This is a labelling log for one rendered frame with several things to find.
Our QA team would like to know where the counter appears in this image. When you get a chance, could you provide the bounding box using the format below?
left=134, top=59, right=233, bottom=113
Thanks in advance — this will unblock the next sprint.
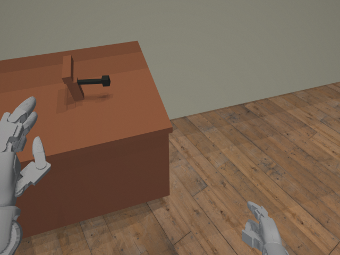
left=0, top=41, right=173, bottom=239

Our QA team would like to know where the left robot hand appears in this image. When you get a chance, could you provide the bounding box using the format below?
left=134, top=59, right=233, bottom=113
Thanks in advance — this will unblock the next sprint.
left=0, top=96, right=51, bottom=207

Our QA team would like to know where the right robot hand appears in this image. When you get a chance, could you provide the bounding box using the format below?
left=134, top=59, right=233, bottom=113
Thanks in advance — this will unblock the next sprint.
left=242, top=201, right=282, bottom=252

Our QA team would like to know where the robot right forearm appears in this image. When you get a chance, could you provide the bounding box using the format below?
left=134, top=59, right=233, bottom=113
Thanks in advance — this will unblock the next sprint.
left=262, top=243, right=289, bottom=255

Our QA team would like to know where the robot left forearm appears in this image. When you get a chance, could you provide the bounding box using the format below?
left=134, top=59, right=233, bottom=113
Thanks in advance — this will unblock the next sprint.
left=0, top=206, right=23, bottom=255

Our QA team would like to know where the tap lever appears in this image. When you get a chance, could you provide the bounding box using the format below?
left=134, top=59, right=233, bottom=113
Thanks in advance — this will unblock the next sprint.
left=77, top=75, right=111, bottom=87

